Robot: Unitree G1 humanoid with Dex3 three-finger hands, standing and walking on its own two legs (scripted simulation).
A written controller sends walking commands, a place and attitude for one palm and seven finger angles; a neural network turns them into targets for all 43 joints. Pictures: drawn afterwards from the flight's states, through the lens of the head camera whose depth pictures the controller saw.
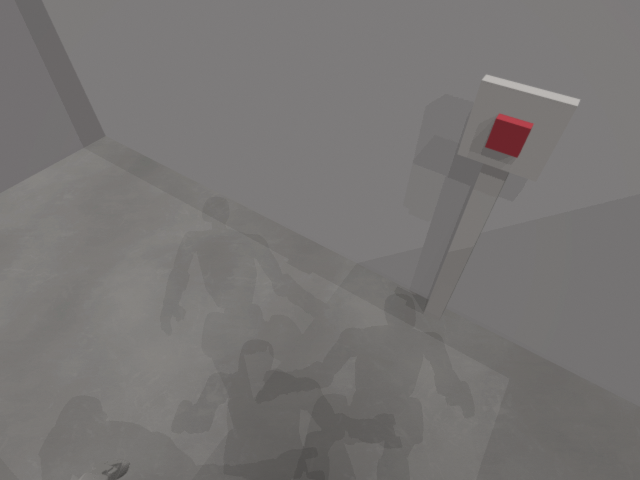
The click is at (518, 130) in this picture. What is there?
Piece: button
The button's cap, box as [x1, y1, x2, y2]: [485, 113, 532, 157]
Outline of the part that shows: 499,113 494,122 485,146 517,157 532,126 532,123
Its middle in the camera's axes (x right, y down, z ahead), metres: +0.39 -0.22 +0.80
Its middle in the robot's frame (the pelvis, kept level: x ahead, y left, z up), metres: +0.77 -0.36 +0.02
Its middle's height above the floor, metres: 0.79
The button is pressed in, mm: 0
